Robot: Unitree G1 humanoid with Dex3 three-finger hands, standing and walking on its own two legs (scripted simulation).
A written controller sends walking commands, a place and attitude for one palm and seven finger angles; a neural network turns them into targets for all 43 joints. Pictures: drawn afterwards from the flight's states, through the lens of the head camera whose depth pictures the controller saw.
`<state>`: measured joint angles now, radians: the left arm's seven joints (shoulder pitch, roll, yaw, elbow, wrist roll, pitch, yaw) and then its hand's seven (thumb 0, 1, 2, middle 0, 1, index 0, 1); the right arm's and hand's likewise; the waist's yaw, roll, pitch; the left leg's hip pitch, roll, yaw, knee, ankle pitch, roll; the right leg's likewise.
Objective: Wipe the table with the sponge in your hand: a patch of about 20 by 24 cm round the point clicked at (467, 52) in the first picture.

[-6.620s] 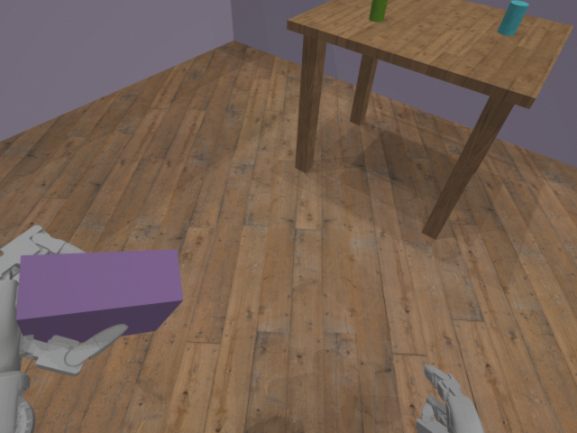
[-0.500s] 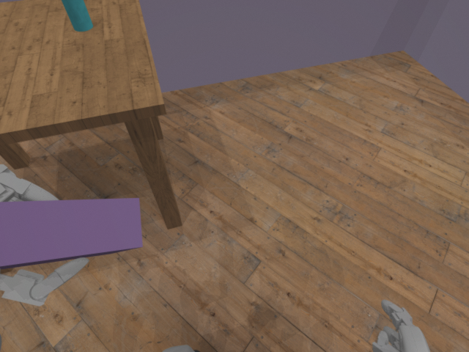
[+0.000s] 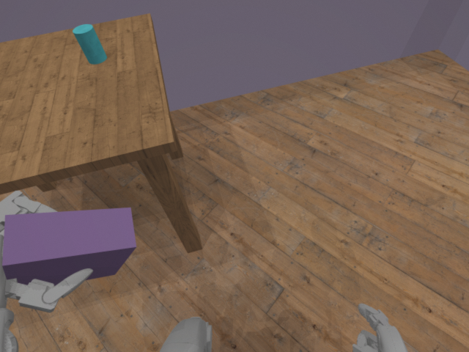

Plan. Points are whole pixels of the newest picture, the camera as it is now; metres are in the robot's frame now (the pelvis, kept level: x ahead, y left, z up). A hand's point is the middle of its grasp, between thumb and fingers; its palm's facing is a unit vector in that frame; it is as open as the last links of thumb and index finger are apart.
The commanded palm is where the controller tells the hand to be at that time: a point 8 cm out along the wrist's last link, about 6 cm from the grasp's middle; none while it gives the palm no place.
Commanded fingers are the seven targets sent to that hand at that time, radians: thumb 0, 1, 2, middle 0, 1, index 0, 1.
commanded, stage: take the last steps up to it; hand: left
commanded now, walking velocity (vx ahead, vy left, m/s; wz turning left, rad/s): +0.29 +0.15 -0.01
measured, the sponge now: (89, 248) +0.23 +0.21 +0.12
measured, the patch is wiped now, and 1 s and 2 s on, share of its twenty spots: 0.00 0.00 0.00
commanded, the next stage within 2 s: come to a stop and stand still in 0.68 s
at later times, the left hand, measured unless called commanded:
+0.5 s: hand (45, 168) +0.33 +0.28 +0.17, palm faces +0.32 -0.81 -0.49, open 9.9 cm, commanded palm +0.28 +0.34 +0.17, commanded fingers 0.00 0.10 1.30 -1.20 -1.60 -1.20 -1.60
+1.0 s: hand (38, 141) +0.38 +0.32 +0.18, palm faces +0.31 -0.81 -0.50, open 9.9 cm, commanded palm +0.33 +0.38 +0.17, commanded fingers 0.00 0.10 1.30 -1.20 -1.60 -1.20 -1.60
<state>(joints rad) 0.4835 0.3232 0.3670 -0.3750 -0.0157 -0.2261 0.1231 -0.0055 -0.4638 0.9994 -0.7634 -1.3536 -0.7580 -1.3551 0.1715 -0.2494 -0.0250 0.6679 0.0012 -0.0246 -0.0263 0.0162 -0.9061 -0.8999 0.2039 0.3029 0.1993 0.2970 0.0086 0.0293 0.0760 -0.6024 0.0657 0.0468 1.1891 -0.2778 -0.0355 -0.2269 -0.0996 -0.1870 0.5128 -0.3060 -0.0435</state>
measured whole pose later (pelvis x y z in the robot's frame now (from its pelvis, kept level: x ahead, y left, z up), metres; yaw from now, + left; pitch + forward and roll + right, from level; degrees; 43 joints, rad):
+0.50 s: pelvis +0.11 +0.07 -0.01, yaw -2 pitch +1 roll +1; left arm 0.52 0.39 0.37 -0.60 -0.03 -0.23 0.13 -0.01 -0.46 1.00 -0.76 -1.35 -0.76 -1.36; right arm 0.21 -0.12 0.03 0.60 0.01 -0.10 -0.02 0.01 -0.90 -0.90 0.20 0.30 0.20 0.30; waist 0.01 0.00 0.06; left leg -0.30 0.03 0.19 0.54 -0.26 0.03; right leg -0.45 -0.08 -0.14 0.85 -0.41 0.04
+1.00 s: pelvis +0.16 +0.11 -0.01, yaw -2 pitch +0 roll +1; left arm 0.56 0.42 0.39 -0.64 -0.03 -0.24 0.16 0.00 -0.46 1.00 -0.76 -1.35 -0.76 -1.35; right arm 0.18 -0.28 -0.06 0.54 0.00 -0.03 -0.07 0.01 -0.91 -0.90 0.20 0.30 0.19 0.30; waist -0.01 -0.01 0.10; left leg -0.31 0.07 0.11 0.52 -0.18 -0.02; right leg -0.27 -0.09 -0.14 0.61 -0.33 0.01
